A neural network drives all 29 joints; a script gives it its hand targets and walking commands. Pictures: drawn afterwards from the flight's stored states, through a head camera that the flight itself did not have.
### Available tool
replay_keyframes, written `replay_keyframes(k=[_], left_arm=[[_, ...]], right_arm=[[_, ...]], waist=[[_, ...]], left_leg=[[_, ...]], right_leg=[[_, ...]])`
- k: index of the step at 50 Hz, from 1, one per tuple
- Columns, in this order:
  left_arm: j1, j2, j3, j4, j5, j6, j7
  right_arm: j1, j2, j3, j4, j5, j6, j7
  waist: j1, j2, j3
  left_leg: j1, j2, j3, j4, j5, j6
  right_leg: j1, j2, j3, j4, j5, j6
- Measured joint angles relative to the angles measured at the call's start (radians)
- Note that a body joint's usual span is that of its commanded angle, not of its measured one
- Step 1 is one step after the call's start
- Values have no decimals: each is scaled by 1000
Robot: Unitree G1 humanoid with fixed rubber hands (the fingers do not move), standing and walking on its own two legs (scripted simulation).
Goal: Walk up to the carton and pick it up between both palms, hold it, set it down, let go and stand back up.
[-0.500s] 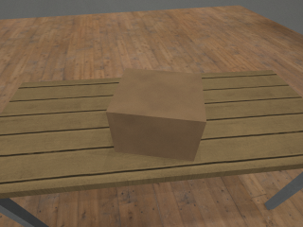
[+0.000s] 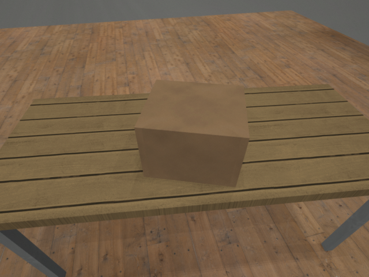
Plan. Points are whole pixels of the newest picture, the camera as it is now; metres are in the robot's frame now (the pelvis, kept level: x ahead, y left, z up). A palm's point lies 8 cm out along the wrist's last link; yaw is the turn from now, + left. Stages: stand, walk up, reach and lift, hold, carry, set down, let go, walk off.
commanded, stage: stand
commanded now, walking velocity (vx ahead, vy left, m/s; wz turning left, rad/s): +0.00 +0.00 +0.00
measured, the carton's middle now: (194, 130) +0.58 -0.03 -0.01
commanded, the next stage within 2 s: none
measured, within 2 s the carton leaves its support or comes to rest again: neither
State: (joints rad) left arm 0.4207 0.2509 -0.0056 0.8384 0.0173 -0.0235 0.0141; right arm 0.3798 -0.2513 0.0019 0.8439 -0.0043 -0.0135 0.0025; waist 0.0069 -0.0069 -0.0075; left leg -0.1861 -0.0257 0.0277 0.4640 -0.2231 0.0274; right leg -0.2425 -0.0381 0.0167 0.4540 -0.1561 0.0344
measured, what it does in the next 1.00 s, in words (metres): stands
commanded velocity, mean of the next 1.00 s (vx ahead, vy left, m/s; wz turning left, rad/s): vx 0.00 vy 0.00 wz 0.00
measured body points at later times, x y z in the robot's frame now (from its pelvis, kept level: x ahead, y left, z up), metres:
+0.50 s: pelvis +0.00 -0.01 +0.00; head -0.01 -0.01 +0.45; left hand +0.00 +0.24 -0.14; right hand +0.00 -0.27 -0.14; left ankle +0.02 +0.10 -0.74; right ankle +0.06 -0.14 -0.74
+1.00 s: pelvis +0.02 -0.01 +0.00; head +0.01 -0.01 +0.45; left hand +0.03 +0.23 -0.15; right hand +0.02 -0.26 -0.15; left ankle +0.02 +0.10 -0.74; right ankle +0.06 -0.14 -0.74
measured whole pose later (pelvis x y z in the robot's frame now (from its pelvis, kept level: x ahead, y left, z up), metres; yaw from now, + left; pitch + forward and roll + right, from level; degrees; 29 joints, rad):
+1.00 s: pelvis +0.02 -0.01 +0.00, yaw -1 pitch -1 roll +0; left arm 0.37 0.21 -0.01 0.97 0.00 -0.01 0.03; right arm 0.39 -0.21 0.01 0.96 0.00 -0.01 -0.03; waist 0.00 0.00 0.00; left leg -0.19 0.00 0.01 0.46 -0.25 0.00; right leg -0.25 0.00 0.03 0.45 -0.18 0.01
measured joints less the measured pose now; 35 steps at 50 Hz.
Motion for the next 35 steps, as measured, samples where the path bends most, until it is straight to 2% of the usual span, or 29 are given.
replay_keyframes(k=[14, 35], left_arm=[[31, -14, 5, 53, -4, 6, 5], [-32, -35, 0, 92, -11, 10, 13]], right_arm=[[25, -2, -1, 41, -2, 10, -8], [30, 27, 9, 90, 2, 5, -23]], waist=[[-1, 8, 0], [-6, 4, -1]], left_leg=[[-38, 12, -8, 16, 4, -13], [-22, 22, -17, 9, -17, -23]], right_leg=[[-36, 17, 5, 11, 6, -13], [-22, 31, 8, 6, -14, -20]])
